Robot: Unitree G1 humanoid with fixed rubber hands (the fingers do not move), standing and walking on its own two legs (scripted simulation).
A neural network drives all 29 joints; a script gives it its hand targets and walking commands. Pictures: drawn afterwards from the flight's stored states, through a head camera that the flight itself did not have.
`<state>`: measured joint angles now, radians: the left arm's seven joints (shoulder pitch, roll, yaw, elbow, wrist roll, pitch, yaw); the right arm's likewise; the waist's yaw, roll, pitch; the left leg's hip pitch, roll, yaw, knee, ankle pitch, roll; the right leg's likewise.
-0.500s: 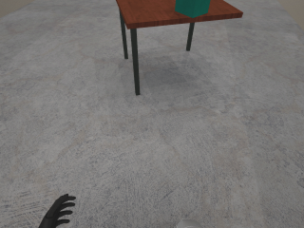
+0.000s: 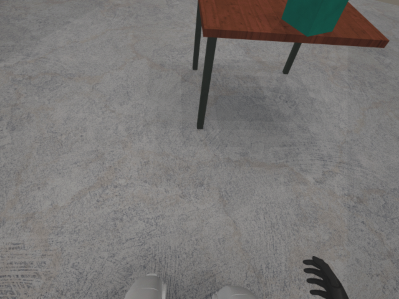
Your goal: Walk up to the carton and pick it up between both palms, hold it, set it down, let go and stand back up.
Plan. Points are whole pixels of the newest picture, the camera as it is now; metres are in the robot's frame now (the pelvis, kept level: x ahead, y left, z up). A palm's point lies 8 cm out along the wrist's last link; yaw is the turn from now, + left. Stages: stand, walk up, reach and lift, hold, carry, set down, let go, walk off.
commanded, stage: walk up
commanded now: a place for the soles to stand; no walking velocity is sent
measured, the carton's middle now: out of the picture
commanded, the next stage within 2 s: none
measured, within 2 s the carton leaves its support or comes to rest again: neither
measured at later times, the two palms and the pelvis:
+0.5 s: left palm (140, 224) +0.27 +0.14 -0.08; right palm (353, 196) +0.36 -0.41 -0.07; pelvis +0.23 -0.15 +0.01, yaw +1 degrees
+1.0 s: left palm (193, 126) +0.57 +0.02 -0.07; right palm (381, 170) +0.45 -0.53 -0.07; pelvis +0.43 -0.24 +0.02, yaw +0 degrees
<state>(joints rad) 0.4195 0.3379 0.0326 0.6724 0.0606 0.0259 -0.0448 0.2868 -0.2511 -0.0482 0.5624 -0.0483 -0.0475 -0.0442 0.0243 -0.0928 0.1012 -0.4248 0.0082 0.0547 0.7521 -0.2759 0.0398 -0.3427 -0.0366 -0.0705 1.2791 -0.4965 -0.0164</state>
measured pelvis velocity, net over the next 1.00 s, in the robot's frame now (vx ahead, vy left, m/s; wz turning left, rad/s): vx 0.43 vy -0.24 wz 0.00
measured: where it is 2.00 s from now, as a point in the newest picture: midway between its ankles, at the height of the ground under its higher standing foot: (268, 182)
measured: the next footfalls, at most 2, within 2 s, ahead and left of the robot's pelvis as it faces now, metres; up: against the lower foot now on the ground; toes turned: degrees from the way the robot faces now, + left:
right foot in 0.30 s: +0.28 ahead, -0.26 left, +0.00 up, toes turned -8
left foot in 0.66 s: +0.46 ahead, -0.05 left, +0.00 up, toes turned +6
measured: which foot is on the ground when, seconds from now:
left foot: down 0.00-0.30, up 0.32-0.64, down 0.66-1.00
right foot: up 0.00-0.28, down 0.30-0.68, up 0.70-1.00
